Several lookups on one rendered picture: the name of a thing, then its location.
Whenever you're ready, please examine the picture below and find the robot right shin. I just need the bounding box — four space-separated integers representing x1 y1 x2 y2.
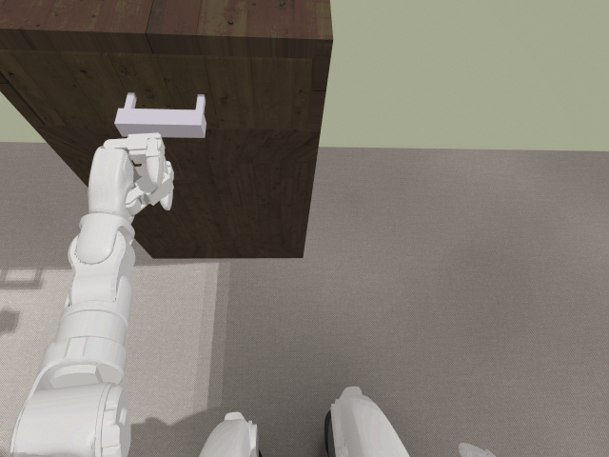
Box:
334 387 363 457

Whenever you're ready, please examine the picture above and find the left robot forearm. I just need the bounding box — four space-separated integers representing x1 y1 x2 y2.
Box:
9 212 135 457

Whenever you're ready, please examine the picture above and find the robot left upper arm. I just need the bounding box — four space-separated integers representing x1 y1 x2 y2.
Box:
13 382 131 457

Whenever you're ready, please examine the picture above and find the cabinet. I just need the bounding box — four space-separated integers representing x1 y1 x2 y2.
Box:
0 0 333 259

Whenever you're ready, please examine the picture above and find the robot right thigh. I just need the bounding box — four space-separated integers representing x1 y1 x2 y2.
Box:
331 395 410 457

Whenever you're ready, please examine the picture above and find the handle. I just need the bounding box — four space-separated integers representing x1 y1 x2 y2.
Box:
114 92 206 138

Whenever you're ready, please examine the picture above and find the left robot hand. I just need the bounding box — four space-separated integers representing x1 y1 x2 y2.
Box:
88 133 174 224

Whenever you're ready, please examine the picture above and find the drawer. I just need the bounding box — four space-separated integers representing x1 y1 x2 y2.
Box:
0 50 312 129

